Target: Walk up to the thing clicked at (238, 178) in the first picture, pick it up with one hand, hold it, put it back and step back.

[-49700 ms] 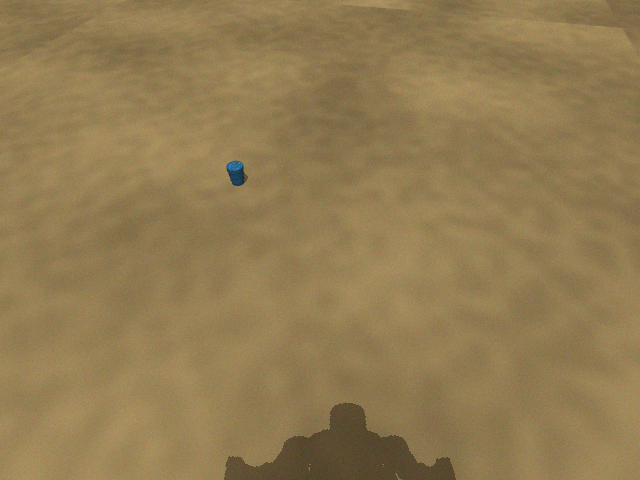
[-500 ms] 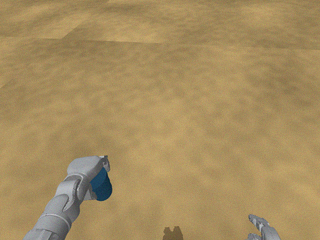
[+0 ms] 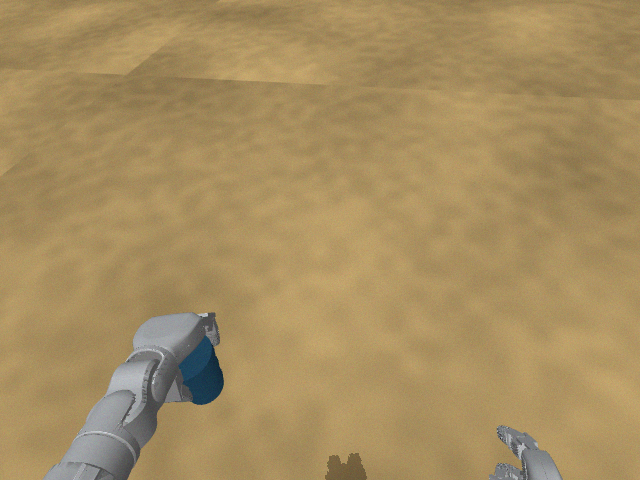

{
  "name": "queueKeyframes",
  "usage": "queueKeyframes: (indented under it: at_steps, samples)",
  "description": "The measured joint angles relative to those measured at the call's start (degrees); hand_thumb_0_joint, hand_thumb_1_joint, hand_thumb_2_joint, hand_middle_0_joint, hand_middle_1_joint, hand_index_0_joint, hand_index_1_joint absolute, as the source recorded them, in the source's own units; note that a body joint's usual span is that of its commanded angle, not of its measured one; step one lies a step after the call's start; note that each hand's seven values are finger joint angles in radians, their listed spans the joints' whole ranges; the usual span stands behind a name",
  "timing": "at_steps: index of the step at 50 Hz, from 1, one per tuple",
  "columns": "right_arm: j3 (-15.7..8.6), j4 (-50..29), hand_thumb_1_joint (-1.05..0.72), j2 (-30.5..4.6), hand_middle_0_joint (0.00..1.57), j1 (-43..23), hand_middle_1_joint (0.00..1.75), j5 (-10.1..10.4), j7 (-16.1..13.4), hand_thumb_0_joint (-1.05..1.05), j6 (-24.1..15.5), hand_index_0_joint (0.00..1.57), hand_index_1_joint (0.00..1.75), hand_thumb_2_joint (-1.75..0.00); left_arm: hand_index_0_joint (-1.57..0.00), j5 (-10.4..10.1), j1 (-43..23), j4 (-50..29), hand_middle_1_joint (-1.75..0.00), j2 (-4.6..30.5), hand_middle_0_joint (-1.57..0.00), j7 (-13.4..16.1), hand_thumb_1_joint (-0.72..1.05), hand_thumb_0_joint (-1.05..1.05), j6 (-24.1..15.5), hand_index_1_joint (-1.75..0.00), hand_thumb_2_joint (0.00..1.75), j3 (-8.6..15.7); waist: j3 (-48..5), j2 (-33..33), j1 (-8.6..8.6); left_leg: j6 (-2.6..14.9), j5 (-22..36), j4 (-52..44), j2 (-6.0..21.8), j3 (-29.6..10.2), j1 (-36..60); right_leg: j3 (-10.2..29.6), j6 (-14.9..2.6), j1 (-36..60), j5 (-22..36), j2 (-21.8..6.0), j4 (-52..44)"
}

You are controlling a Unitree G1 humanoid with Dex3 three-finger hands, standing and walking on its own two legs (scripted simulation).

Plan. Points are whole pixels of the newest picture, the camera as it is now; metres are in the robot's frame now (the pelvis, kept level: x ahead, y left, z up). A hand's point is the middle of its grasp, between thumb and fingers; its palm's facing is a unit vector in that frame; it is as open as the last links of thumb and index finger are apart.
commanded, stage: hold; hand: left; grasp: from above
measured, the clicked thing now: (195, 371) +0.30 +0.22 -0.09
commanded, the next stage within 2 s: crouch in 0.04 s
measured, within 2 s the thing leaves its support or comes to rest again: neither
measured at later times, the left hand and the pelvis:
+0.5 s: hand (187, 390) +0.28 +0.23 -0.10, palm faces -0.51 -0.04 -0.86, open 10.2 cm; pelvis -0.02 +0.00 -0.02, yaw +1 degrees
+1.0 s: hand (211, 399) +0.35 +0.28 -0.35, palm faces -0.45 +0.00 -0.89, open 10.2 cm; pelvis -0.07 +0.02 -0.22, yaw -2 degrees
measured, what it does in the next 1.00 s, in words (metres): lowers itself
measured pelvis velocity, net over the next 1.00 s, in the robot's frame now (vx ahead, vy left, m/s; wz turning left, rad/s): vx -0.07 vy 0.02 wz -0.03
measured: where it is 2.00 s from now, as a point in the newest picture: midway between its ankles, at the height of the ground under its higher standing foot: outside the picture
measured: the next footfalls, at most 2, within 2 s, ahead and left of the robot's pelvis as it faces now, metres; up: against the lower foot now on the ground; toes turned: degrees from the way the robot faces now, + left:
none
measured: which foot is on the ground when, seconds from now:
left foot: down 0.00-1.00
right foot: down 0.00-1.00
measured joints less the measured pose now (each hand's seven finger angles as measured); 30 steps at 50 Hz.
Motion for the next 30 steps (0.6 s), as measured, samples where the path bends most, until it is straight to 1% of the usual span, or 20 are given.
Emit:
queueKeyframes:
  at_steps: [8,12,15,18,21,24,28,30]
  samples:
    - [-0.22,0.24,-0.9,0.09,0.2,0.09,0.3,0.16,0.14,0.02,0.34,0.21,0.3,-0.9,-0.52,0.12,0.19,-0.33,-0.96,-0.54,-0.52,0.95,-0.03,0.01,0.43,-0.89,0.68,-0.04,-0.39,0.18,0.12,0.04,-0.06,-0.23,-0.04,-0.08,0.4,-0.07,0.04,0.5,-0.01,-0.04,-0.37]
    - [-0.22,0.12,-0.9,0.21,0.2,-0.04,0.3,0.17,0.22,0.02,0.53,0.21,0.3,-0.9,-0.52,0.46,0.05,-0.02,-0.96,-0.6,-0.52,0.77,-0.02,0.01,0.44,-0.89,0.68,0.11,-0.51,0.04,-0.05,0.04,0.02,-0.27,-0.04,-0.14,0.43,-0.14,0.04,0.55,0.05,-0.04,-0.43]
    - [-0.04,-0.28,-0.89,0.23,0.2,-0.24,0.3,0.12,0.28,0.02,0.69,0.21,0.3,-0.89,-0.51,0.75,-0.24,1.23,-0.97,-0.56,-0.51,1.02,-0.03,0.01,-0.18,-0.9,0.69,0.43,-0.25,-0.24,-0.38,0.02,0.09,-0.1,-0.06,-0.21,0.14,-0.21,0.01,0.24,0.03,-0.05,-0.16]
    - [0.09,-0.76,-0.89,0.33,0.2,-0.44,0.3,-0.09,0.38,0.01,0.89,0.21,0.3,-0.89,-0.51,1.45,-0.78,3.66,-0.97,-0.49,-0.51,1.91,-0.03,0.01,-1.47,-0.9,0.71,0.85,0.22,-0.8,-0.87,0.0,0.08,0.57,-0.09,-0.37,-0.96,-0.39,-0.02,-0.85,-0.12,-0.06,0.65]
    - [0.14,-1.01,-0.89,0.35,0.2,-0.6,0.3,-0.55,0.62,0.01,1.02,0.21,0.3,-0.89,-0.5,2.66,-2.13,7.64,-0.98,-0.37,-0.5,3.98,-0.03,0.01,-3.45,-0.91,0.72,1.17,0.46,-1.63,-1.46,-0.01,-0.51,3.02,-0.08,-0.74,-4.15,-0.79,-0.02,-3.87,-0.81,-0.04,3.02]
    - [-0.03,-0.86,-0.89,0.12,0.2,-0.72,0.3,-1.38,1.15,0.01,0.94,0.21,0.3,-0.89,-0.5,4.58,-4.64,12.66,-0.99,-0.02,-0.5,7.17,-0.04,0.0,-5.94,-0.92,0.74,1.91,0.02,-2.55,-2.0,-0.11,-2.28,8.6,0.04,-1.16,-10.66,-1.28,-0.1,-10.1,-2.63,0.13,8.35]
    - [-1.03,-0.86,-0.89,-0.73,0.21,0.17,0.3,-2.77,2.33,0.01,0.22,0.21,0.3,-0.89,-0.49,8.44,-8.79,18.93,-1.0,0.91,-0.49,12.92,-0.05,0.0,-8.58,-0.94,0.77,3.01,-2.9,-3.12,-2.67,-0.27,-6.44,20.79,0.45,-1.76,-24.55,-2.01,-0.08,-23.47,-6.75,0.62,19.9]
    - [-1.64,-0.74,-0.89,-1.32,0.21,0.79,0.3,-3.33,2.89,0.01,-0.05,0.21,0.3,-0.89,-0.49,10.29,-10.72,21.12,-1.01,1.54,-0.48,15.86,-0.05,0.0,-9.45,-0.95,0.78,3.97,-4.68,-3.03,-3.11,-0.14,-9.04,27.81,0.7,-2.02,-32.08,-2.34,-0.01,-30.72,-9.18,0.92,26.51]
